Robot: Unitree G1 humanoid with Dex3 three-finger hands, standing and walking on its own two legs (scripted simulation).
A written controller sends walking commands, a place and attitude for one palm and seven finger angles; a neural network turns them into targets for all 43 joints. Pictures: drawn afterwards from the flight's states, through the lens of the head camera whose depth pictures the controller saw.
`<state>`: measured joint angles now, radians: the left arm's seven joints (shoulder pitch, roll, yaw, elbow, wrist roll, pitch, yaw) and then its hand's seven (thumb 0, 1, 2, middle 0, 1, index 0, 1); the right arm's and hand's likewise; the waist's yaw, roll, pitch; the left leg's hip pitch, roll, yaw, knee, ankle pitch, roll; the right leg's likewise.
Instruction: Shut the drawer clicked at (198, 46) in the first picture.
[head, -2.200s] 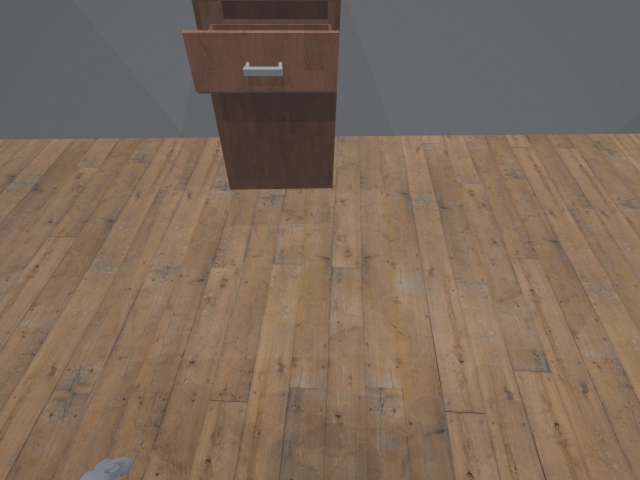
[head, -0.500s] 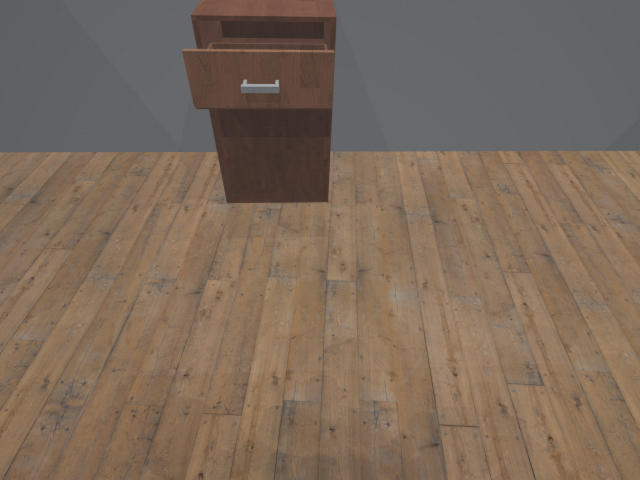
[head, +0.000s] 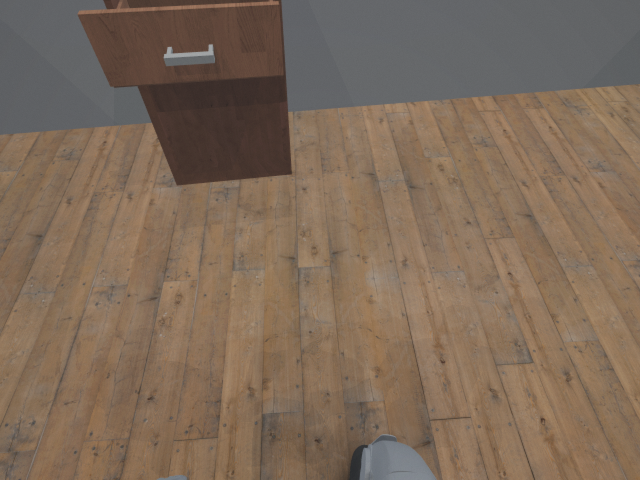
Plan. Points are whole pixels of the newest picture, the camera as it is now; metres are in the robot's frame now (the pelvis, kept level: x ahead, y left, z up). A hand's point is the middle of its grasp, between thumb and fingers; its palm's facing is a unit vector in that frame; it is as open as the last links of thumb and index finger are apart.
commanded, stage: walk to a spot facing it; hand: left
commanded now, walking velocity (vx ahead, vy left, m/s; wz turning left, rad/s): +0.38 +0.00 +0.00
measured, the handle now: (190, 54) +1.03 +0.32 -0.02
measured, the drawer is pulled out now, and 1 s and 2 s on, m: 0.28 0.28 0.28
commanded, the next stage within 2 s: take the last steps up to it in 0.78 s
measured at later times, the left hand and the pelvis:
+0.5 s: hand (218, 478) +0.15 +0.15 -0.17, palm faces +0.19 -0.97 -0.15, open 7.3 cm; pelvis +0.22 -0.01 +0.01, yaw +6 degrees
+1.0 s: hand (211, 270) +0.49 +0.21 -0.15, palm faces +0.07 -0.98 -0.19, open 7.3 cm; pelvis +0.42 +0.02 +0.01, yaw +2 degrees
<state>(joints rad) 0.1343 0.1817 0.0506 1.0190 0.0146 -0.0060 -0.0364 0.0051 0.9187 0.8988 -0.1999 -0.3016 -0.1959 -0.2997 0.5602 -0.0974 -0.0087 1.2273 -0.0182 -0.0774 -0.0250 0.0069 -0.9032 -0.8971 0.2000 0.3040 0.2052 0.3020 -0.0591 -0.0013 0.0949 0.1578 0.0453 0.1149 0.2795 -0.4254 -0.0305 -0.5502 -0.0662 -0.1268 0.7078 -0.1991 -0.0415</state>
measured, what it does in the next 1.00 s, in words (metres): walks ahead: right foot, then left foot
